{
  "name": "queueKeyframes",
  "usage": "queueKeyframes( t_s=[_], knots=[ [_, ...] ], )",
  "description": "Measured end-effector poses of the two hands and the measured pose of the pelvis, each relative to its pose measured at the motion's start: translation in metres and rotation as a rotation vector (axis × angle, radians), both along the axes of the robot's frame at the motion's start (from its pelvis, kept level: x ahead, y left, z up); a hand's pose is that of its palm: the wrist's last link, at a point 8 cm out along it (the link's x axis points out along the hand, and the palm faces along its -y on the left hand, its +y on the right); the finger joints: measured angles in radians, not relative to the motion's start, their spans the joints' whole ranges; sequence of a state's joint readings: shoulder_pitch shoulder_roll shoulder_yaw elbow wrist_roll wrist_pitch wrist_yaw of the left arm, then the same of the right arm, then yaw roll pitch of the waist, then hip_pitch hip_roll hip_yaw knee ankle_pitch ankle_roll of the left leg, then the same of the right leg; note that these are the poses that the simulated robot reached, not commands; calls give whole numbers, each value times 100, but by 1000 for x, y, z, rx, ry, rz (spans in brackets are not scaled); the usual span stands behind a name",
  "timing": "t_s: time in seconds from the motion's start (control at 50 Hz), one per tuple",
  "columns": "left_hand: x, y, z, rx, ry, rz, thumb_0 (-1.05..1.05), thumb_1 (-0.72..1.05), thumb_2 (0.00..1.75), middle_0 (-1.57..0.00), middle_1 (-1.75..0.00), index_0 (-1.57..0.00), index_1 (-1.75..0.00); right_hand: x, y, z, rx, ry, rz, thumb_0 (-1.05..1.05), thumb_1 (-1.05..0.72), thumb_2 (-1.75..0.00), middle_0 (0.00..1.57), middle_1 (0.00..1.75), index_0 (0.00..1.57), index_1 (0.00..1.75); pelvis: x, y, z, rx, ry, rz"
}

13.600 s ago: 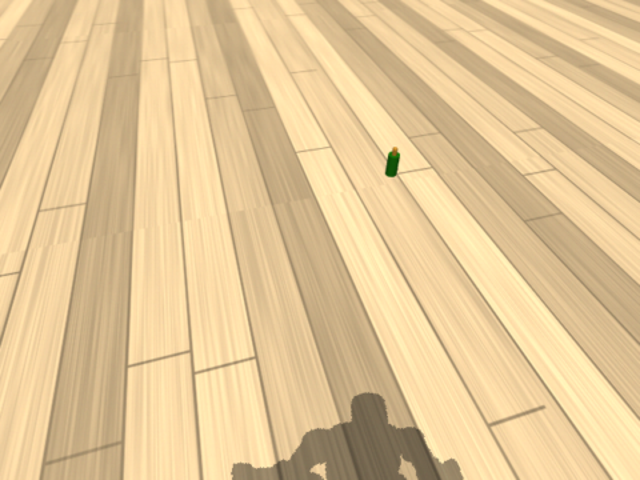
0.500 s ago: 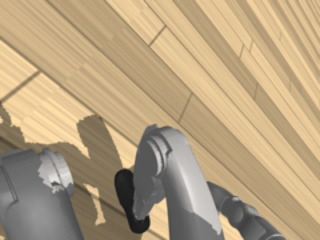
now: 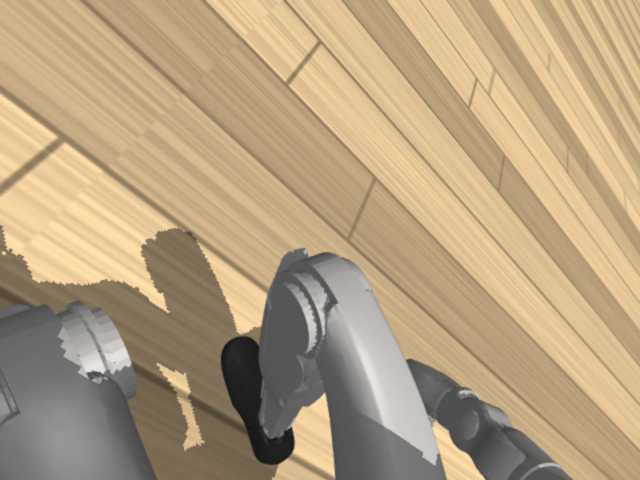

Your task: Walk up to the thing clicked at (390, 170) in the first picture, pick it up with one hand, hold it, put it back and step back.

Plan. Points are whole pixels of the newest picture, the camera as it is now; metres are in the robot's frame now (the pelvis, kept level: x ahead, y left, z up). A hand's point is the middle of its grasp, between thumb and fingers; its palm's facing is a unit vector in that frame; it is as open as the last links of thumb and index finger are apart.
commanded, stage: close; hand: left
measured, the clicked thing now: out of the picture +0.42 +0.30 -0.20
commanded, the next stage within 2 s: settle in 0.06 s
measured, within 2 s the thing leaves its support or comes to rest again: leaves its support in 0.50 s
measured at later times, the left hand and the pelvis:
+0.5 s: hand out of the picture +0.41 +0.30 -0.17, palm faces +0.38 -0.93 -0.01, open 6.6 cm; pelvis +0.00 +0.00 +0.00, yaw +0 degrees
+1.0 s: hand out of the picture +0.39 +0.32 -0.06, palm faces +0.34 -0.94 -0.05, open 6.6 cm; pelvis +0.01 -0.01 +0.03, yaw +5 degrees
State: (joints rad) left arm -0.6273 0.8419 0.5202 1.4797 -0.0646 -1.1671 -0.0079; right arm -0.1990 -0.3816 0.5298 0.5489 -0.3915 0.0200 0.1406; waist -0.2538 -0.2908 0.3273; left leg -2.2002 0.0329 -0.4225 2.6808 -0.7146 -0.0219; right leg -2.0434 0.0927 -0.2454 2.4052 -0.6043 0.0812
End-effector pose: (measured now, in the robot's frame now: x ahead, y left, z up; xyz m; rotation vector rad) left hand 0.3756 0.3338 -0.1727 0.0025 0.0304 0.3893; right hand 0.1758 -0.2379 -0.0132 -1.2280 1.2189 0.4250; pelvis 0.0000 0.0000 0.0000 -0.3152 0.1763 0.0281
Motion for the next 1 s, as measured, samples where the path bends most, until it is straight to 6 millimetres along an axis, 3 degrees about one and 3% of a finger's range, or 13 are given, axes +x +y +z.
queueKeyframes(
  t_s=[0.16, 0.52, 0.62, 0.8, 1.0],
  knots=[
    [2, 2, 0, 1, 3, 13, -2, 9, 80, -76, -93, -98, -100, -4, -4, 0, -8, 6, -18, 0, -88, -89, 20, 29, 21, 30, -1, 0, 0, 3, 1, -2],
    [-2, 6, 5, 5, -6, -2, -1, 2, 91, -81, -89, -100, -99, 1, -3, -5, 15, 18, -52, 0, -90, -90, 20, 30, 21, 30, 4, -2, 3, 8, 29, 6],
    [-5, 14, 24, 15, -36, 2, -1, 1, 92, -81, -89, -101, -99, 8, -1, -5, 35, 7, -78, 0, -91, -90, 20, 30, 21, 30, 6, -3, 8, 13, 58, 16],
    [-13, 30, 77, 55, -34, -23, -1, 1, 93, -82, -88, -101, -98, 20, 1, -7, 122, -54, -162, 0, -90, -90, 20, 30, 21, 30, 9, -5, 21, 28, 128, 36],
    [-22, 27, 119, 51, -9, -42, -2, 1, 91, -82, -88, -102, -98, 28, 1, -17, 235, -96, -273, 0, -89, -90, 20, 30, 21, 30, 12, -9, 32, 67, 207, 62]
  ],
)
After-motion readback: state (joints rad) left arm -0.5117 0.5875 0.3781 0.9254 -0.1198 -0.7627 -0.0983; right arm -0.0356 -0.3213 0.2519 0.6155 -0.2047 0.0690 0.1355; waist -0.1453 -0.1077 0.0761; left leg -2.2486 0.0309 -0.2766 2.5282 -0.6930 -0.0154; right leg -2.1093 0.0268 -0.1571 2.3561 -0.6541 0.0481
